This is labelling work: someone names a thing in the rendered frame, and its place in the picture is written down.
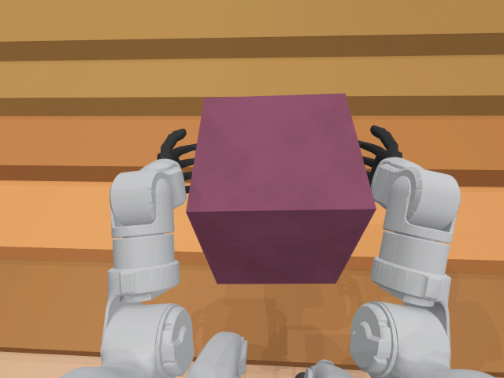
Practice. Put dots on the left robot thigh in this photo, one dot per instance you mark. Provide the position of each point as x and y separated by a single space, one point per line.
224 356

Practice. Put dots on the carton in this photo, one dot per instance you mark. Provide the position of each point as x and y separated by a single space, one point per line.
279 192

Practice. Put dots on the robot right hand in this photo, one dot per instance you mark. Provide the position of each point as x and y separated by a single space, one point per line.
389 143

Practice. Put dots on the left robot forearm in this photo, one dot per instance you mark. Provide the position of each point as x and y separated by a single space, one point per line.
144 264

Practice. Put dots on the robot right shin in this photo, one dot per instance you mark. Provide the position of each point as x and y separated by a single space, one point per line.
324 362

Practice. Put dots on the robot left hand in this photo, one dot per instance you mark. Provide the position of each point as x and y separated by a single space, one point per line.
167 152

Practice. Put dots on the right robot forearm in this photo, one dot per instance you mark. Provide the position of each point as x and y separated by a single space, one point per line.
421 209

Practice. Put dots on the left robot upper arm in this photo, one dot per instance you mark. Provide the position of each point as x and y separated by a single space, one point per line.
144 341

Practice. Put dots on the right robot upper arm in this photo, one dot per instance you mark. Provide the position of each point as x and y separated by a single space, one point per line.
395 341

